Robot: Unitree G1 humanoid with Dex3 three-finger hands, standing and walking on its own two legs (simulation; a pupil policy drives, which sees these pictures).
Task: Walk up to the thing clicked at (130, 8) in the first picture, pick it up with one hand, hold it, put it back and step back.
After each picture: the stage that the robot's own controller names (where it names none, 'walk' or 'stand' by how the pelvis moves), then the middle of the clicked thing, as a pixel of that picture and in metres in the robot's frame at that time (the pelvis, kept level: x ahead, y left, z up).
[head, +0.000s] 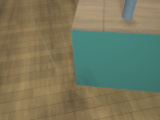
stand; (131, 0) +0.99 -0.28 +0.00
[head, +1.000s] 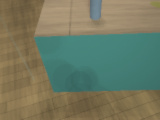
rise first; out of the picture +0.92 -0.02 +0.03
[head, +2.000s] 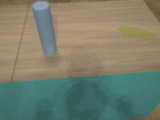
walk; (46, 30) +0.61 +0.22 +0.03
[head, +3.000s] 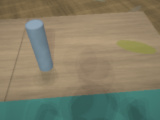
stand; (41, 48) +0.55 +0.23 +0.02
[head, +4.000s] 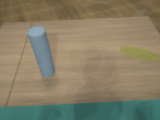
stand; (43, 54) +0.53 +0.21 +0.00
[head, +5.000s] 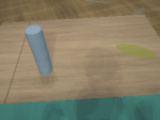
stand; (40, 52) +0.55 +0.23 +0.00
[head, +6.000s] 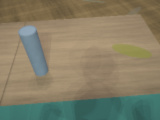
stand; (35, 53) +0.54 +0.25 +0.00
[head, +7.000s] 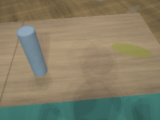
stand; (34, 53) +0.53 +0.26 +0.00
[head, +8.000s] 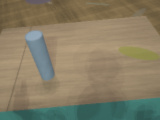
rise first; (41, 57) +0.51 +0.25 +0.00
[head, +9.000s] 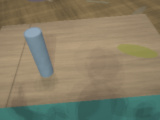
go down; (40, 54) +0.52 +0.25 +0.00
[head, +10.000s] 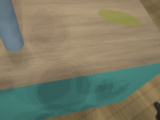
go down; (5, 20) +0.54 +0.23 +0.06
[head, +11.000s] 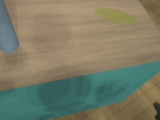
go down; out of the picture +0.54 +0.24 +0.08
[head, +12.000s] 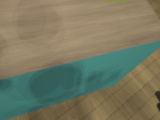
close in; out of the picture +0.55 +0.25 +0.11
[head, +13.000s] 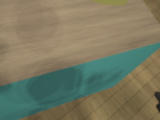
lift; out of the picture +0.54 +0.25 +0.11
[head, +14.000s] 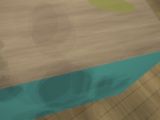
lift; out of the picture +0.48 +0.27 +0.10
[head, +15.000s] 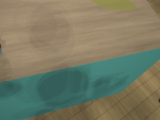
lift; out of the picture +0.48 +0.27 +0.11
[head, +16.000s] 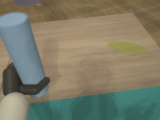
lift; (27, 61) +0.33 +0.18 +0.19
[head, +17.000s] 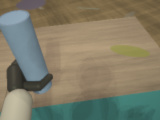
hold; (30, 58) +0.34 +0.17 +0.20
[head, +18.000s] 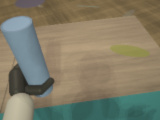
hold; (32, 62) +0.34 +0.17 +0.18
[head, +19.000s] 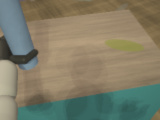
crouch; (16, 33) +0.43 +0.21 +0.20
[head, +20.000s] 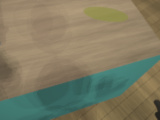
lower; out of the picture +0.53 +0.26 +0.13
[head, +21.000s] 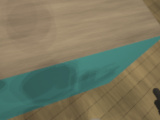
lower; out of the picture +0.55 +0.27 +0.12
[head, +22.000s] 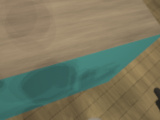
lower; out of the picture +0.55 +0.27 +0.12
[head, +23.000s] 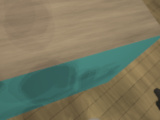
lower; out of the picture +0.55 +0.28 +0.12
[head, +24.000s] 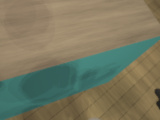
lower; out of the picture +0.55 +0.28 +0.12
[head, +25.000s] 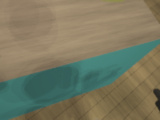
withdraw; out of the picture +0.54 +0.27 +0.11
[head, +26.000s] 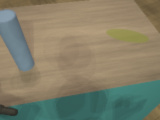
sink last; (17, 44) +0.51 +0.26 +0.06
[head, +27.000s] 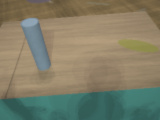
stand; (37, 46) +0.55 +0.26 +0.05
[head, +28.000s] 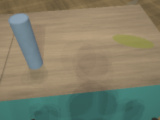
stand; (28, 44) +0.53 +0.26 +0.05
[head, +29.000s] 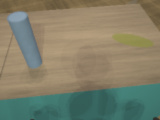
stand; (27, 43) +0.54 +0.26 +0.05
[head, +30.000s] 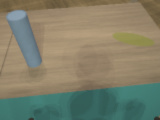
stand; (26, 42) +0.54 +0.26 +0.06
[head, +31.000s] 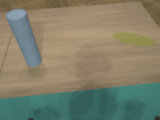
stand; (26, 41) +0.54 +0.26 +0.06
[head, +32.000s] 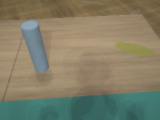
stand; (36, 49) +0.54 +0.25 +0.02
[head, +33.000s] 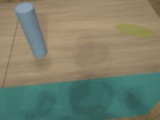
walk; (33, 33) +0.58 +0.24 +0.02
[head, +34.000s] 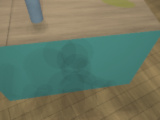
walk; out of the picture +0.79 +0.29 +0.02
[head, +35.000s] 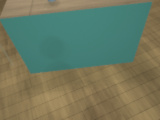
stand; out of the picture +1.13 +0.30 +0.02
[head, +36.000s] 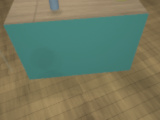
stand; out of the picture +1.15 +0.27 +0.01
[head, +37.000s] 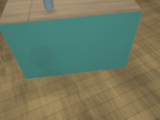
stand; out of the picture +1.17 +0.29 +0.00
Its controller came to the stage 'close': yes
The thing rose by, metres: 0.21
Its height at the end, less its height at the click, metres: +0.00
